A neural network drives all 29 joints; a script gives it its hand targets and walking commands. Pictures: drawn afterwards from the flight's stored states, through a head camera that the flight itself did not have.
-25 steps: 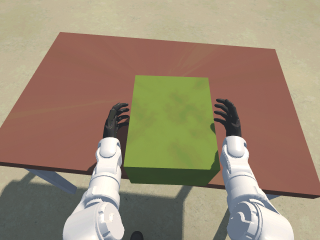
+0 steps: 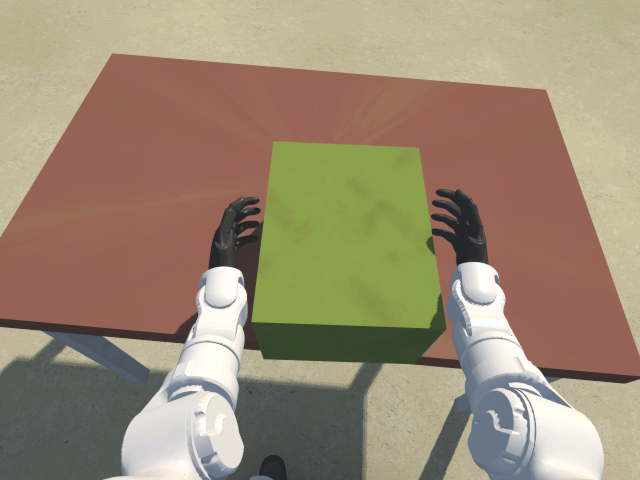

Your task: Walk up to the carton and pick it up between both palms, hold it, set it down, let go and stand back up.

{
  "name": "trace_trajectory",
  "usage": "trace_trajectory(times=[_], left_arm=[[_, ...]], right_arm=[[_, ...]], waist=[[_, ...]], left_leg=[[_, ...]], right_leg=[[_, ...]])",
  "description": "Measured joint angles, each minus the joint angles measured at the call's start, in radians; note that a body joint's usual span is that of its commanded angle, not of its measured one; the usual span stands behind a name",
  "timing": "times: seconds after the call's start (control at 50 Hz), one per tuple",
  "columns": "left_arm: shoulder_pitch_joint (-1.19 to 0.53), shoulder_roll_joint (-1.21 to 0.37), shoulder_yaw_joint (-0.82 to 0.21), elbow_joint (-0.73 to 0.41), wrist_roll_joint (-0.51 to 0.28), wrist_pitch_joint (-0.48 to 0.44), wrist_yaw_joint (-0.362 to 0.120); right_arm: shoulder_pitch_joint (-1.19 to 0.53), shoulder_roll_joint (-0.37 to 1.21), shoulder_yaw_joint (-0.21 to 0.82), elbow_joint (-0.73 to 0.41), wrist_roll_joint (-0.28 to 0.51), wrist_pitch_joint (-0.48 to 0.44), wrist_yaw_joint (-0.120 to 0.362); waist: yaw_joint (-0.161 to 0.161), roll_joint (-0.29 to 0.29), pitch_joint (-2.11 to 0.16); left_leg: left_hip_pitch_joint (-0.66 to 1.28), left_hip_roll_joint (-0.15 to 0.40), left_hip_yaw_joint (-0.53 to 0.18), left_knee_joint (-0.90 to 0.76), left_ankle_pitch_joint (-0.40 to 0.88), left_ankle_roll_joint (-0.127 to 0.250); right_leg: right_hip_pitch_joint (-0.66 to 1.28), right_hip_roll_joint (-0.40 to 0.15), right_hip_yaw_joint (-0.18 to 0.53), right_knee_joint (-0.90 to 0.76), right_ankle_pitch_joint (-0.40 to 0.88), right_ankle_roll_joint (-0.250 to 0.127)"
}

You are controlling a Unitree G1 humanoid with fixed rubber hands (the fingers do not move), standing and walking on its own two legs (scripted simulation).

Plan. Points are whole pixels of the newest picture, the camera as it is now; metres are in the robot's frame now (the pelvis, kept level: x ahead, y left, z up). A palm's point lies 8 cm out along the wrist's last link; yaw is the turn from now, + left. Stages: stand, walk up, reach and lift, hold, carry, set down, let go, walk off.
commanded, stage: set down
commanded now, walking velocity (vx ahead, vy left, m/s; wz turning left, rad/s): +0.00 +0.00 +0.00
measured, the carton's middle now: (342, 251) +0.44 +0.02 -0.06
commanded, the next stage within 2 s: none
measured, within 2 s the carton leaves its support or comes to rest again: neither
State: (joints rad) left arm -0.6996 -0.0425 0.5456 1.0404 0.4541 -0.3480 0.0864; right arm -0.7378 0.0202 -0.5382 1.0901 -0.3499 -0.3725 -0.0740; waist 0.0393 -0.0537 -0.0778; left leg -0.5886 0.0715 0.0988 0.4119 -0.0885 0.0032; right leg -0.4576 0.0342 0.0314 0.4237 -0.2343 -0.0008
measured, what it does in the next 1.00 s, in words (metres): stands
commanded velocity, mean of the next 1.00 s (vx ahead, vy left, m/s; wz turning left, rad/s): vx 0.00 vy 0.00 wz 0.00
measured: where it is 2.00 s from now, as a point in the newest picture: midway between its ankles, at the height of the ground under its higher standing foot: outside the picture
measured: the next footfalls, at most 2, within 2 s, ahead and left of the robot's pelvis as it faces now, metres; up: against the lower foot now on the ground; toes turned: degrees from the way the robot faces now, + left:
none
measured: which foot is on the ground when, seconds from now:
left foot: down 0.00-1.00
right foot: down 0.00-1.00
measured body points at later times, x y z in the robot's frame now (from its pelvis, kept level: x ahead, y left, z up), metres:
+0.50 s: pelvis -0.02 +0.00 -0.03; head +0.08 +0.02 +0.41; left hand +0.41 +0.24 -0.01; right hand +0.44 -0.14 +0.01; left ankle +0.05 +0.12 -0.74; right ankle -0.03 -0.12 -0.74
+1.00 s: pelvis -0.02 +0.00 -0.01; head +0.03 +0.02 +0.43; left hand +0.41 +0.25 +0.07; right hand +0.45 -0.16 +0.09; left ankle +0.05 +0.12 -0.74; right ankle -0.03 -0.12 -0.74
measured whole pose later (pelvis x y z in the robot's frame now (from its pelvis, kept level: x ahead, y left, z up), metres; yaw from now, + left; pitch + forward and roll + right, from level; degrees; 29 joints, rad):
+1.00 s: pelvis -0.02 +0.00 -0.01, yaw +1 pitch +17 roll -2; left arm -0.88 0.30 -0.03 1.14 -0.27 -0.11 0.06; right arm -0.90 -0.30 0.13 1.15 0.44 -0.10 -0.05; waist 0.04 -0.02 -0.22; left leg -0.74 0.08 0.05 0.55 -0.12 0.00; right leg -0.60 0.04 -0.01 0.57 -0.28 0.00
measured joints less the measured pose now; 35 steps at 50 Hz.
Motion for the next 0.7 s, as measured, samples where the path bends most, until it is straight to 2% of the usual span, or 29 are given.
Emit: trace_trajectory(times=[0.12,0.22,0.34,0.44,0.54,0.7], left_arm=[[-0.017,0.094,-0.161,0.138,-0.206,-0.011,0.039],[-0.065,0.136,-0.273,0.237,-0.365,-0.061,0.049],[-0.158,0.199,-0.399,0.359,-0.509,-0.076,0.033],[-0.190,0.243,-0.477,0.385,-0.590,-0.081,0.004],[-0.185,0.272,-0.536,0.357,-0.648,-0.058,-0.012],[-0.138,0.300,-0.565,0.211,-0.698,0.026,-0.023]], right_arm=[[-0.040,-0.080,0.274,0.111,0.286,-0.005,-0.027],[-0.084,-0.130,0.409,0.189,0.425,-0.014,-0.041],[-0.147,-0.173,0.505,0.284,0.541,-0.004,-0.038],[-0.171,-0.199,0.575,0.314,0.616,-0.013,-0.026],[-0.181,-0.228,0.601,0.288,0.657,-0.007,-0.014],[-0.176,-0.297,0.674,0.185,0.750,0.060,0.004]], waist=[[-0.008,0.027,-0.064],[0.006,0.042,-0.131],[0.021,0.055,-0.165],[0.021,0.053,-0.164],[0.017,0.060,-0.158],[0.015,0.058,-0.165]], left_leg=[[-0.112,0.013,0.001,0.089,-0.034,0.005],[-0.218,0.017,-0.006,0.169,-0.062,0.004],[-0.295,0.020,-0.022,0.245,-0.087,0.003],[-0.325,0.017,-0.039,0.275,-0.093,0.000],[-0.342,0.012,-0.056,0.284,-0.088,-0.004],[-0.328,0.014,-0.060,0.254,-0.066,-0.006]], right_leg=[[-0.105,0.009,0.004,0.071,-0.022,0.003],[-0.209,0.011,-0.002,0.153,-0.054,0.007],[-0.279,0.013,-0.016,0.227,-0.084,0.008],[-0.304,0.012,-0.032,0.262,-0.098,0.006],[-0.315,0.009,-0.049,0.272,-0.101,0.003],[-0.301,0.013,-0.053,0.243,-0.079,0.002]])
